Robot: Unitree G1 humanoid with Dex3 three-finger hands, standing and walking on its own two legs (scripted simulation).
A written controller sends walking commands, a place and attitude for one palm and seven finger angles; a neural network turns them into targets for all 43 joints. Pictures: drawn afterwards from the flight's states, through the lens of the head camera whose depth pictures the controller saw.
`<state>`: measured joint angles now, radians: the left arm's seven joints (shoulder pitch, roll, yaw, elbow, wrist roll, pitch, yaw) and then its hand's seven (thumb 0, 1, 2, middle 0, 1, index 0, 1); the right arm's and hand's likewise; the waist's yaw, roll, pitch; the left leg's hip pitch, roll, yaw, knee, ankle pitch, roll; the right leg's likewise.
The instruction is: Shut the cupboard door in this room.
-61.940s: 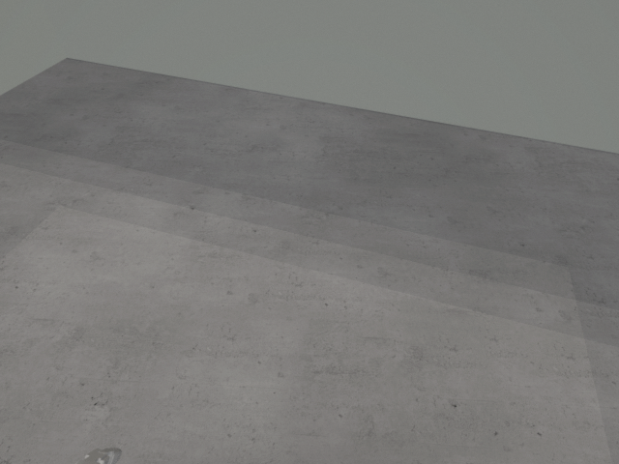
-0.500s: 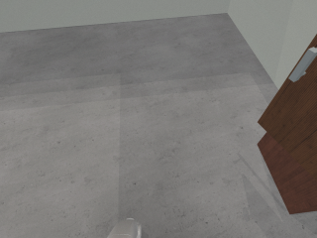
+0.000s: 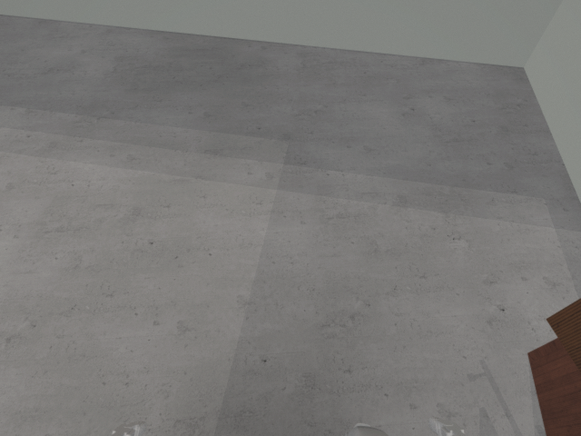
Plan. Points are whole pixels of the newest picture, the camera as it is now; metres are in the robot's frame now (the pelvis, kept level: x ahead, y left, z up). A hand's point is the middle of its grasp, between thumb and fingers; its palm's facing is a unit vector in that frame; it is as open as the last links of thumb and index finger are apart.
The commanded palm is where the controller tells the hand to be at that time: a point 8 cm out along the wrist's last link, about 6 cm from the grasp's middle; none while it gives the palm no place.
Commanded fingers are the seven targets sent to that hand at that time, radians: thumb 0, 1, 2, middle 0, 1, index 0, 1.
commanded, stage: turn to face it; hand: left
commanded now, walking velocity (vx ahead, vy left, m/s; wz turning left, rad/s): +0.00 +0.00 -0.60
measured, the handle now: out of the picture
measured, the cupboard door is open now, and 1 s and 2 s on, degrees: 21 21 21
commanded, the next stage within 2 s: none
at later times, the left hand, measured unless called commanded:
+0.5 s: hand (208, 394) +0.19 +0.15 -0.16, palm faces -0.27 -0.94 -0.23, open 7.4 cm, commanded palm none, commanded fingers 0.00 0.90 0.90 -0.20 -0.30 -0.20 -0.30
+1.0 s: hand (242, 353) +0.26 +0.11 -0.17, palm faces -0.51 -0.84 -0.21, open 7.4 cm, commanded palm none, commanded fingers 0.00 0.90 0.90 -0.20 -0.30 -0.20 -0.30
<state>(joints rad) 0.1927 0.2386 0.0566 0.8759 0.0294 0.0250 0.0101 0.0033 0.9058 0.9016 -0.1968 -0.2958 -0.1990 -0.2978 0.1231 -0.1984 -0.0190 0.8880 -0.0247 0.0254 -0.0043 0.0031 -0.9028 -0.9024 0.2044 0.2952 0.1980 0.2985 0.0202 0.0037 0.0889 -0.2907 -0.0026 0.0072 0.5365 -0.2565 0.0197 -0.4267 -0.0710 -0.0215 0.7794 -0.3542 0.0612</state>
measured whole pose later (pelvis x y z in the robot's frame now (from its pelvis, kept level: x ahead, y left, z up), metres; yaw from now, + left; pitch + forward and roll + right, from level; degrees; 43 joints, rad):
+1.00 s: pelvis +0.09 -0.02 -0.01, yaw -34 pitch +2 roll -1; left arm 0.19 0.23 0.07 0.87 0.02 0.06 -0.01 0.00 0.90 0.90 -0.20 -0.30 -0.21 -0.30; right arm 0.14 -0.21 -0.03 0.84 -0.01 0.01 -0.02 0.00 -0.90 -0.90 0.20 0.29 0.20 0.30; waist 0.01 -0.03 0.07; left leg -0.33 0.04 0.02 0.58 -0.27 0.00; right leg -0.38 0.08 0.13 0.70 -0.40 0.00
